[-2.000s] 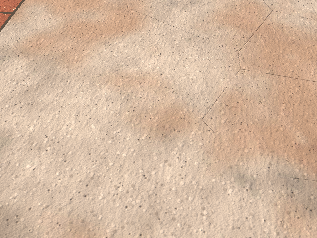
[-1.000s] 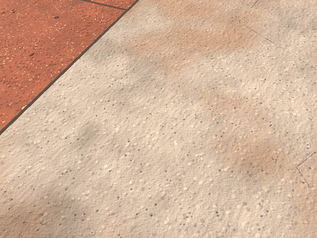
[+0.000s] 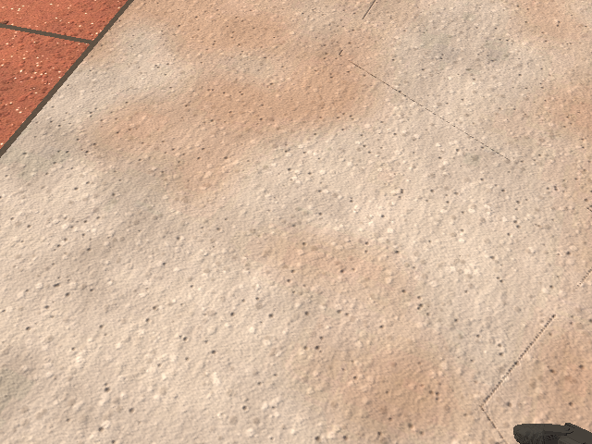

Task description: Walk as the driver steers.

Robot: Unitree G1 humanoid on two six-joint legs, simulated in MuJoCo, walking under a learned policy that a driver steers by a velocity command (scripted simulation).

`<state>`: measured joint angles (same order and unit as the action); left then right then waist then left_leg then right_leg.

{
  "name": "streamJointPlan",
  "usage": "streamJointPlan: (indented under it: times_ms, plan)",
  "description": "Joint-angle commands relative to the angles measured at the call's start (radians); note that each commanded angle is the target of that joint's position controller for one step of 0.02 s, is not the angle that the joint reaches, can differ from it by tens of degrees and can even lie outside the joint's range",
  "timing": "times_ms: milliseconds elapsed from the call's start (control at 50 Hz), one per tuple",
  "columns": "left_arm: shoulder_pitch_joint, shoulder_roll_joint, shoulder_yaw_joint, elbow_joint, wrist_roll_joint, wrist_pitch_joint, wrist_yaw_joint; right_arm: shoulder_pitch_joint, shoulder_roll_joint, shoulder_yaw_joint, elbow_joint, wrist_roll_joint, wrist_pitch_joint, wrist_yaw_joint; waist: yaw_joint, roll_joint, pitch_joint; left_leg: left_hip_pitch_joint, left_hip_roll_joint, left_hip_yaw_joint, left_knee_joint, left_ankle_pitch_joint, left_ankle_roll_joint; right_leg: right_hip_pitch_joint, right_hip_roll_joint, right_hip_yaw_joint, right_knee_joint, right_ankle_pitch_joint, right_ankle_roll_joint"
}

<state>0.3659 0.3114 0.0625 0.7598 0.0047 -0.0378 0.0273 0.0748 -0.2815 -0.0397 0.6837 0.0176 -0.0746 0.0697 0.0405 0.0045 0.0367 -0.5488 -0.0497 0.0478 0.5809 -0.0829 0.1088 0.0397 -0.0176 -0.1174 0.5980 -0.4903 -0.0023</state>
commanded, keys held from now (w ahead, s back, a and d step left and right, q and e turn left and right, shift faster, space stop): no key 1.00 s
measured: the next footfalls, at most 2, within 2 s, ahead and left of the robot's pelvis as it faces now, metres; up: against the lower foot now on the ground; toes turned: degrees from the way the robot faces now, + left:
right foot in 0.42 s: +0.33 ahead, -0.13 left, +0.00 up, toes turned +6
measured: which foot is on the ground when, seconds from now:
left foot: down 0.00-1.00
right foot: down 0.00-0.00, up 0.02-0.40, down 0.42-1.00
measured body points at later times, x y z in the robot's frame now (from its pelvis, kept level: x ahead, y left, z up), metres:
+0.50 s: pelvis +0.20 -0.02 +0.02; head +0.22 -0.03 +0.47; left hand +0.33 +0.25 -0.08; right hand +0.34 -0.27 -0.10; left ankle +0.13 +0.08 -0.71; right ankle +0.29 -0.14 -0.71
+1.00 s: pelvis +0.22 -0.04 +0.02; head +0.23 -0.04 +0.47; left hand +0.34 +0.22 -0.10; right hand +0.28 -0.30 -0.12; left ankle +0.13 +0.08 -0.71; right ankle +0.29 -0.14 -0.71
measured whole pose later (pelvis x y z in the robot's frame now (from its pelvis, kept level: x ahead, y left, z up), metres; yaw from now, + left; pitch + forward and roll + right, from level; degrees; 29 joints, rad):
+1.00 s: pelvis +0.22 -0.04 +0.02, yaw +5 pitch -1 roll +0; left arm 0.13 0.22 0.05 0.82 0.01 0.00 0.02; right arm 0.25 -0.23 -0.02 1.00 0.00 0.02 -0.04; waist -0.01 -0.01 0.04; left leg -0.09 -0.02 -0.06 0.52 -0.40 0.00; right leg -0.33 0.02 -0.01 0.54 -0.19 -0.03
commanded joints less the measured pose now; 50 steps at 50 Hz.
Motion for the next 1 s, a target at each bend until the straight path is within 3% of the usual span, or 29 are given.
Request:
streamJointPlan:
  times_ms: [20,40,60,80,120,180,240,280,340,380,400,420,440,460,480,500,540,580,680,820,1000]
  plan:
    - [0.085,0.079,-0.012,-0.101,0.006,-0.062,-0.016,0.352,-0.236,-0.08,-0.019,-0.004,-0.001,-0.028,-0.147,0.158,-0.519,1.011,0.409,-0.882,-0.196,0.049,0.341,-0.701,0.098,0.217,0.851,-0.102,0.033]
    - [-0.026,0.135,0.005,-0.129,-0.039,-0.076,-0.029,0.295,-0.198,-0.066,-0.024,-0.013,0.002,-0.034,-0.16,0.095,-0.376,0.903,0.382,-0.687,-0.207,0.157,0.274,-0.766,0.029,0.254,0.867,-0.046,0.021]
    - [-0.079,0.133,-0.001,-0.147,-0.039,-0.083,-0.026,0.225,-0.168,-0.057,-0.034,-0.01,0.002,-0.038,-0.128,0.017,-0.258,0.734,0.346,-0.534,-0.199,0.316,0.231,-0.753,-0.023,0.231,0.787,0.019,0.013]
    - [-0.111,0.131,0.003,-0.144,-0.016,-0.079,-0.017,0.167,-0.135,-0.045,-0.038,-0.005,0.005,-0.04,-0.092,-0.036,-0.164,0.574,0.305,-0.422,-0.208,0.44,0.199,-0.725,-0.058,0.203,0.705,0.045,0.02]
    - [-0.073,0.124,0.007,-0.134,-0.002,-0.052,-0.01,0.118,-0.109,-0.032,-0.038,-0.022,0.004,-0.043,-0.031,0.014,-0.115,0.365,0.252,-0.317,-0.265,0.547,0.183,-0.588,-0.083,0.19,0.617,0.086,0.037]
    - [-0.012,0.066,-0.007,-0.108,0.004,-0.02,0.006,0.086,-0.135,-0.036,-0.005,-0.028,-0.009,-0.049,0.007,0.048,-0.119,0.268,0.214,-0.196,-0.295,0.693,0.182,-0.524,-0.069,0.157,0.459,0.18,0.075]
    - [-0.062,0.038,-0.016,-0.107,0.008,-0.015,0.008,0.077,-0.132,-0.033,0.021,-0.021,0.007,-0.061,-0.014,0.07,-0.145,0.288,0.167,-0.118,-0.28,0.65,0.135,-0.491,-0.059,0.144,0.266,0.357,0.082]
    - [-0.121,0.037,-0.014,-0.116,0.0,-0.018,0.002,0.101,-0.128,-0.029,0.041,-0.021,0.019,-0.066,-0.047,0.07,-0.148,0.325,0.169,-0.12,-0.273,0.57,0.117,-0.477,-0.052,0.149,0.16,0.458,0.078]
    - [-0.18,0.051,-0.007,-0.132,-0.003,-0.022,-0.006,0.119,-0.128,-0.024,0.07,-0.023,0.036,-0.067,-0.073,0.078,-0.127,0.377,0.206,-0.17,-0.242,0.464,0.113,-0.467,-0.042,0.163,0.054,0.452,0.06]
    - [-0.182,0.061,0.001,-0.136,0.006,-0.026,-0.012,0.109,-0.121,-0.02,0.084,-0.018,0.045,-0.066,-0.06,0.079,-0.115,0.395,0.222,-0.207,-0.182,0.414,0.099,-0.437,-0.027,0.16,-0.025,0.406,0.032]
    - [-0.153,0.059,0.004,-0.127,0.012,-0.03,-0.014,0.093,-0.109,-0.014,0.087,-0.01,0.047,-0.068,-0.034,0.072,-0.114,0.383,0.206,-0.213,-0.139,0.351,0.072,-0.372,-0.016,0.151,-0.118,0.469,0.01]
    - [-0.139,0.081,0.01,-0.123,0.02,-0.035,-0.012,0.123,-0.088,-0.007,0.096,-0.013,0.043,-0.068,-0.032,0.037,-0.118,0.357,0.162,-0.209,-0.097,0.254,0.025,-0.278,-0.047,0.187,-0.19,0.69,-0.016]
    - [-0.146,0.14,0.02,-0.136,0.029,-0.035,-0.005,0.202,-0.064,0.0,0.098,-0.041,0.031,-0.065,-0.09,-0.062,-0.163,0.291,0.087,-0.181,-0.038,0.06,-0.025,-0.144,-0.158,0.283,-0.132,1.029,-0.065]
    - [-0.154,0.102,0.012,-0.134,0.029,-0.024,-0.001,0.289,-0.032,0.009,0.128,-0.042,0.026,-0.068,-0.115,-0.161,-0.227,0.212,0.04,-0.145,-0.005,-0.185,-0.077,-0.04,-0.233,0.356,-0.091,1.089,-0.169]
    - [-0.151,0.029,-0.003,-0.128,0.018,-0.012,-0.004,0.25,-0.05,0.01,0.13,-0.038,0.036,-0.071,-0.083,-0.172,-0.241,0.23,0.053,-0.131,-0.009,-0.27,-0.103,-0.063,-0.241,0.388,-0.103,0.979,-0.202]
    - [-0.172,0.013,-0.009,-0.124,0.011,-0.003,-0.01,0.218,-0.066,0.005,0.124,-0.031,0.052,-0.074,-0.081,-0.156,-0.217,0.244,0.064,-0.132,-0.045,-0.252,-0.109,-0.109,-0.211,0.376,-0.115,0.834,-0.184]
    - [-0.219,0.039,-0.001,-0.136,0.005,0.001,-0.023,0.183,-0.09,-0.003,0.138,-0.026,0.088,-0.08,-0.068,-0.091,-0.138,0.269,0.056,-0.135,-0.109,-0.179,-0.097,-0.198,-0.123,0.291,-0.105,0.658,-0.118]
    - [-0.213,0.053,0.005,-0.129,0.008,-0.006,-0.026,0.171,-0.092,-0.005,0.144,-0.026,0.103,-0.084,-0.059,-0.059,-0.12,0.276,0.061,-0.145,-0.118,-0.131,-0.08,-0.209,-0.089,0.249,-0.088,0.63,-0.086]
    - [-0.217,0.027,0.003,-0.104,0.005,-0.009,-0.018,0.178,-0.077,-0.005,0.18,-0.023,0.098,-0.094,-0.051,-0.034,-0.142,0.303,0.074,-0.151,-0.109,-0.018,-0.087,-0.153,-0.076,0.227,-0.052,0.749,-0.093]
    - [-0.256,0.019,0.01,-0.065,0.002,0.012,-0.013,0.191,-0.065,-0.005,0.234,-0.023,0.102,-0.103,-0.054,-0.008,-0.08,0.293,0.074,-0.147,-0.142,-0.09,-0.088,-0.172,-0.054,0.214,-0.083,0.595,-0.083]
    - [-0.271,0.017,0.016,0.014,0.0,0.026,0.002,0.213,-0.055,-0.002,0.297,-0.023,0.082,-0.11,-0.051,-0.008,-0.026,0.263,0.076,-0.14,-0.18,-0.184,-0.086,-0.173,-0.032,0.206,-0.125,0.441,-0.063]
